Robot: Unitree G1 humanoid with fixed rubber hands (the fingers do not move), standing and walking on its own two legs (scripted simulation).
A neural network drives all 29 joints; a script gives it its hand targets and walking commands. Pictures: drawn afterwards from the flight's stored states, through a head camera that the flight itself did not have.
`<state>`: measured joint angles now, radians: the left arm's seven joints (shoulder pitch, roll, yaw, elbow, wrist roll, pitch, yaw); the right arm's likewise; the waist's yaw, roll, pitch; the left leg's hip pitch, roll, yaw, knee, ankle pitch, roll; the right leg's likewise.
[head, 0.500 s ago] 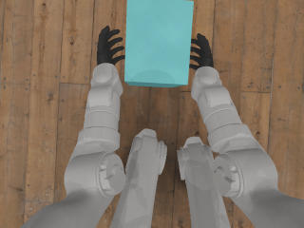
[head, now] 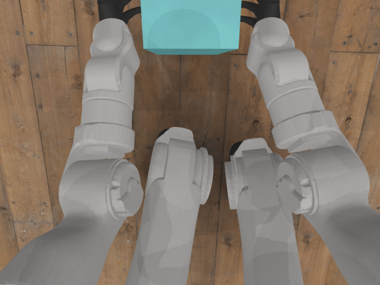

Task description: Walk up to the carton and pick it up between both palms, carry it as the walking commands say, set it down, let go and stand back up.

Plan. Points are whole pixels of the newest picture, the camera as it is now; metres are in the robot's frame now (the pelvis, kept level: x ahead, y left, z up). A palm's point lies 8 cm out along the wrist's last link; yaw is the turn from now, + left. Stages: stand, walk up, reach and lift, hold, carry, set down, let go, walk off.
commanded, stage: set down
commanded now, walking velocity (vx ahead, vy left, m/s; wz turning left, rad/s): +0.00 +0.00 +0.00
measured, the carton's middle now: (188, 0) +0.55 +0.10 -0.28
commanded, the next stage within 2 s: none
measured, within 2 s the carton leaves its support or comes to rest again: rests again in 0.82 s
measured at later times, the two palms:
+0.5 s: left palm (112, 7) +0.50 +0.20 -0.17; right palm (270, 14) +0.52 -0.04 -0.19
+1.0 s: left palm (108, 4) +0.51 +0.21 -0.19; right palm (263, 11) +0.53 -0.03 -0.20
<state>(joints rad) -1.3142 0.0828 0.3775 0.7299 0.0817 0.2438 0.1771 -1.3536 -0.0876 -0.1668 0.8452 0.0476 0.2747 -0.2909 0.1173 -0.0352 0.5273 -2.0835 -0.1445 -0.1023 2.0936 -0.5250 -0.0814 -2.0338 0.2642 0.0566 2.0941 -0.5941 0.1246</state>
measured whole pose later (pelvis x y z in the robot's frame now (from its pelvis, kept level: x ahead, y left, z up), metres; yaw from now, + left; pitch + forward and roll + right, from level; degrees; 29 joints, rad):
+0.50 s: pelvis +0.01 -0.01 -0.02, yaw +0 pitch +36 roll -1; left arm -1.31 0.09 0.44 0.94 0.14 0.21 0.08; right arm -1.34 -0.10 -0.16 1.10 0.02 0.21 -0.26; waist 0.14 -0.06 0.28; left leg -2.22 -0.11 -0.08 2.14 -0.54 -0.07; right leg -2.19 0.26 0.04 2.15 -0.60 0.10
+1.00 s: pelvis +0.03 +0.00 -0.02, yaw -1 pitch +38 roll -2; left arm -1.28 0.10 0.46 0.95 0.13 0.15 0.06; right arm -1.31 -0.08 -0.17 1.07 0.00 0.15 -0.22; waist 0.14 -0.05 0.26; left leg -2.24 -0.09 -0.07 2.16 -0.58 -0.06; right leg -2.20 0.23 0.03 2.17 -0.64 0.08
